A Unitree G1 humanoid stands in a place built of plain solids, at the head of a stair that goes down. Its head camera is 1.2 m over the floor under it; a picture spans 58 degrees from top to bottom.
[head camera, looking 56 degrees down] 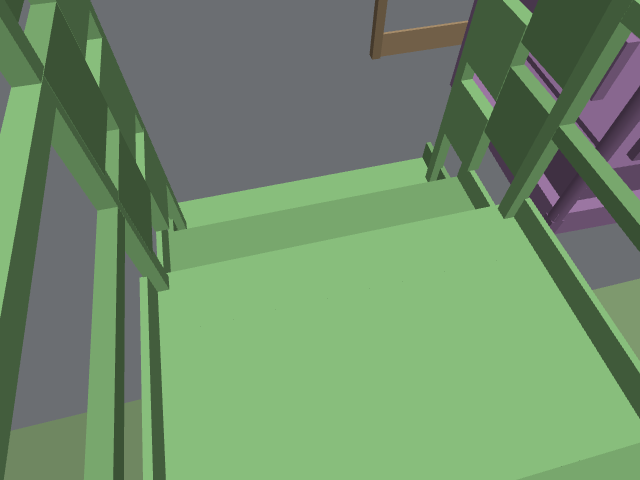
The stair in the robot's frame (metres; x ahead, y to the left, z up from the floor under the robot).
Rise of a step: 0.18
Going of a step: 0.30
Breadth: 1.25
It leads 14 degrees to the left of straight ahead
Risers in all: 3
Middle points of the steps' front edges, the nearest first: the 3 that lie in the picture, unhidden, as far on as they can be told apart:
0.82 -0.07 0.00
1.11 0.00 -0.18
1.40 0.08 -0.36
